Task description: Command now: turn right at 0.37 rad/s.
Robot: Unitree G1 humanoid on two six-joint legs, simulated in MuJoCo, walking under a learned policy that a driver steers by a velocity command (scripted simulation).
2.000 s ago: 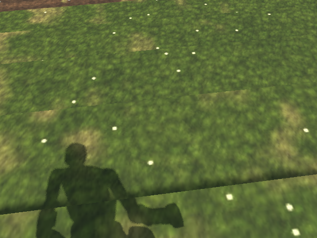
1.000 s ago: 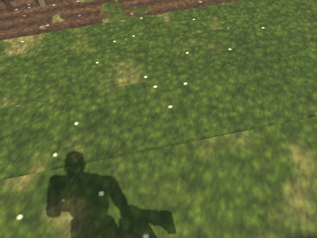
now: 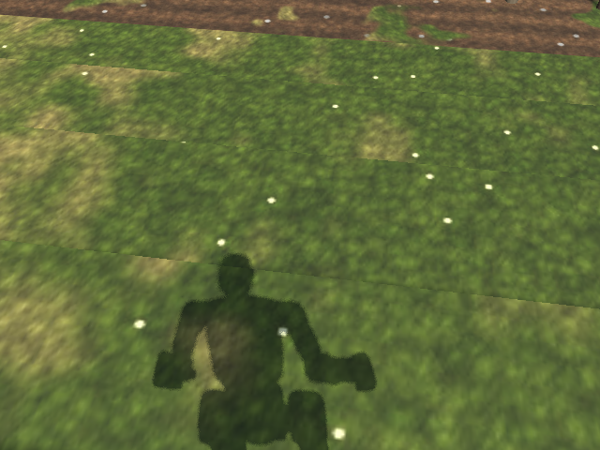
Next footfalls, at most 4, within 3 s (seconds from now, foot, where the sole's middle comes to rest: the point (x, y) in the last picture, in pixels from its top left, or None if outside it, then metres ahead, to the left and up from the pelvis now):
0.34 right None -0.01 -0.10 -0.77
0.78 left None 0.04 0.08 -0.77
1.18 right None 0.14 -0.18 -0.77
1.86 left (281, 444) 0.57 0.10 -0.96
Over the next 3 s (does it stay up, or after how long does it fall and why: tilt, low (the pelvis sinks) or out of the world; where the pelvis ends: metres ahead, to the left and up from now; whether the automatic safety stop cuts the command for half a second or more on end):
stays up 0.84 0.00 -0.18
